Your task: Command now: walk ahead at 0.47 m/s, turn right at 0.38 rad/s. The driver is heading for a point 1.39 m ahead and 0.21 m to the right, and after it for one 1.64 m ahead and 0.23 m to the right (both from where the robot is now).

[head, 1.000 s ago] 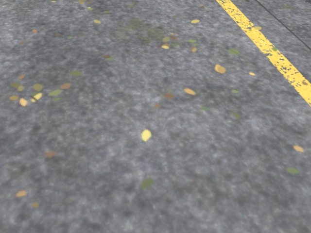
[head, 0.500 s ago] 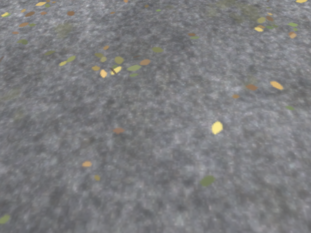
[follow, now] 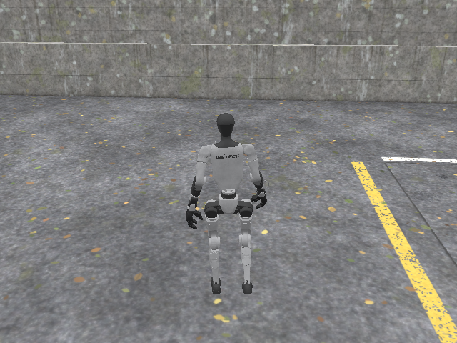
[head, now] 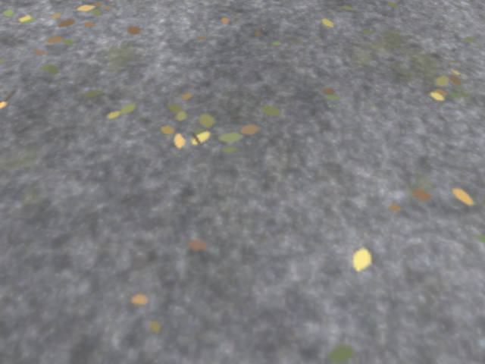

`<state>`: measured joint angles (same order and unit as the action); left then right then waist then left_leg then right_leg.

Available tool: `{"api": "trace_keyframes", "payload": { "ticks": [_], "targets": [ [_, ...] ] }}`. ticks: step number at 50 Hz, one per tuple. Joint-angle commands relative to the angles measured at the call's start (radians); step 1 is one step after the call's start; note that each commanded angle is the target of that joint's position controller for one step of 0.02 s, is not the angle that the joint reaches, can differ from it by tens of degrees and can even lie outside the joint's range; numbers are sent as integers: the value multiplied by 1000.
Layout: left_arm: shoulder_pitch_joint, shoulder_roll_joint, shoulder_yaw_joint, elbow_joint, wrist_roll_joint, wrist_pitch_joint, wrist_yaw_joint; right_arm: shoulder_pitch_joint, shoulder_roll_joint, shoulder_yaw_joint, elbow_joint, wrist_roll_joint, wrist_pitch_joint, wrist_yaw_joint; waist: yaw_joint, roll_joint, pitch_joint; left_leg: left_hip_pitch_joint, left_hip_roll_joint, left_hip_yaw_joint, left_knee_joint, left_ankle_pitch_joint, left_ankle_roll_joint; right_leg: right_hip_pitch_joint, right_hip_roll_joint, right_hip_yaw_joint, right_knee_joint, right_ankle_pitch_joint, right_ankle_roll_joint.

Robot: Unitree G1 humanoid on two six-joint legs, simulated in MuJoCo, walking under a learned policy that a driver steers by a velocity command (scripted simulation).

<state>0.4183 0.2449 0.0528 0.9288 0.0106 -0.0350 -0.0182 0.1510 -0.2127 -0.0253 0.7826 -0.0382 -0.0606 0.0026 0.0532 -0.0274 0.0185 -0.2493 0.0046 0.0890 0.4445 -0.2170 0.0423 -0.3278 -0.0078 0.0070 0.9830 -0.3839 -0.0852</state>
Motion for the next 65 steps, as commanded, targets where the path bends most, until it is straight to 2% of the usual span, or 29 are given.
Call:
{"api": "trace_keyframes", "payload": {
  "ticks": [1,4,9,14,17,18,19,20,21,22,23,25,27,30,37,41,44,46,47,48,49,50,51,52,54,56,58,62,65],
  "targets": [
    [-26,71,25,-58,16,6,-13,92,-95,-27,-7,11,-22,-13,-53,148,29,202,254,-232,-297,2,65,-299,-70,37,113,99,9],
    [-96,44,24,-87,20,22,-30,152,-106,-33,29,20,-43,-14,-45,122,31,211,252,-123,-297,224,78,-357,-75,22,141,179,30],
    [-276,22,10,-157,23,28,-51,202,-97,-31,71,15,-47,-14,-58,113,80,204,232,21,-303,346,88,-412,-77,-17,-38,325,50],
    [-423,26,-5,-221,28,27,-66,251,-152,-44,108,16,-40,-24,-82,99,103,266,258,114,-276,491,74,-293,-45,-120,-301,331,-4],
    [-361,57,7,-214,31,28,-52,260,-196,-53,123,15,-21,-33,-42,126,31,356,268,162,-73,933,58,-156,45,-179,-341,192,-70],
    [-277,78,17,-193,30,24,-46,259,-215,-58,124,13,-9,-34,-4,131,-22,359,270,168,72,1011,59,-60,82,-182,-358,142,-97],
    [-143,105,34,-153,35,15,-35,254,-225,-60,119,16,0,-33,55,112,-102,292,263,175,277,926,47,123,111,-163,-422,151,-127],
    [6,180,63,-109,46,11,-17,255,-209,-55,98,12,2,-29,115,28,-196,99,231,182,569,628,17,367,12,1,-483,60,-170],
    [-42,298,88,-130,38,15,-5,305,-73,-28,26,20,-4,-4,15,-219,-270,-361,34,127,937,-327,-47,666,-301,548,-550,30,-315],
    [8,294,90,-144,9,28,0,168,-167,-45,-11,19,-18,0,86,-74,-319,-470,-13,-97,1025,-309,-47,667,-335,759,-691,44,-341],
    [-48,263,81,-125,5,30,10,94,-162,-42,-35,30,-31,4,57,-27,-161,-534,53,-123,981,-182,-33,561,-312,581,-709,132,-306],
    [-141,175,59,-128,-3,15,16,117,-151,-38,-12,17,-35,-2,-31,56,-24,-414,113,-120,807,-92,-35,308,-213,387,-724,389,-230],
    [-178,112,34,-129,-6,-8,17,199,-127,-31,21,-6,4,5,-86,44,-46,-289,130,-113,732,-85,-50,212,-165,260,-753,526,-201],
    [-115,124,30,-87,-7,-40,9,172,-103,-27,24,-4,33,22,-84,16,-16,-301,134,-77,637,-10,-57,181,-137,165,-809,597,-170],
    [-20,118,14,-37,4,-56,13,-49,-102,-23,-28,21,32,34,-4,-17,58,-439,85,-79,377,235,-20,317,-125,23,-860,649,-52],
    [19,102,-2,0,12,-58,33,-140,-89,-12,-57,16,25,41,18,-12,93,-442,35,-32,231,247,13,421,-160,-40,-858,762,-37],
    [10,123,-7,17,18,-58,50,-116,-93,-12,-59,12,22,39,-13,-37,57,-323,-36,41,156,142,59,488,-180,-92,-737,1138,-13],
    [-10,160,0,18,25,-48,64,27,-124,-24,-19,9,21,31,-83,-77,-23,-188,-94,64,144,32,103,518,-198,-112,-515,1399,0],
    [-26,177,5,12,27,-41,65,164,-153,-38,24,6,14,26,-141,-81,-89,-47,-108,40,99,21,132,477,-200,-118,-334,1362,1],
    [-72,186,5,-13,18,-41,62,320,-193,-58,65,-9,9,18,-230,-44,-161,188,-45,-62,28,46,185,305,-177,-145,-75,1126,6],
    [-40,102,-12,-72,-9,-53,45,375,-323,-97,65,-19,16,5,-199,187,-256,504,253,-506,39,189,344,-95,2,-172,368,392,60],
    [-57,131,-4,-90,3,-61,38,304,-307,-95,58,25,21,11,-150,155,-308,555,352,-810,-61,475,429,-287,109,7,541,-128,60],
    [-106,122,-9,-109,9,-67,34,231,-285,-93,48,46,23,10,-119,67,-181,426,328,-632,-67,571,402,-333,24,81,508,-38,56],
    [-123,121,-12,-117,3,-72,33,178,-221,-78,37,41,24,9,-92,10,-84,290,294,-524,-92,668,361,-315,-9,61,440,11,64],
    [-121,116,-10,-124,24,-42,34,120,-155,-57,30,45,24,5,-32,-25,1,99,189,-373,-137,731,281,-238,-45,47,297,21,91],
    [-102,90,-15,-134,32,-3,31,125,-182,-60,31,39,14,7,-11,17,-23,33,138,-310,-137,838,257,-175,-37,23,206,38,119],
    [-111,80,-18,-150,27,12,32,139,-218,-69,30,33,13,7,-7,44,-55,27,102,-278,-119,913,235,-171,-28,4,118,85,138],
    [-222,93,-19,-199,20,25,35,185,-217,-71,24,38,37,-5,-57,95,-87,88,62,-291,-70,884,153,-213,-22,0,-33,196,150],
    [-299,107,-21,-230,13,29,37,222,-225,-77,19,34,58,-17,-95,111,-87,159,78,-361,-42,808,129,-252,-17,22,-105,220,144]
  ]
}}
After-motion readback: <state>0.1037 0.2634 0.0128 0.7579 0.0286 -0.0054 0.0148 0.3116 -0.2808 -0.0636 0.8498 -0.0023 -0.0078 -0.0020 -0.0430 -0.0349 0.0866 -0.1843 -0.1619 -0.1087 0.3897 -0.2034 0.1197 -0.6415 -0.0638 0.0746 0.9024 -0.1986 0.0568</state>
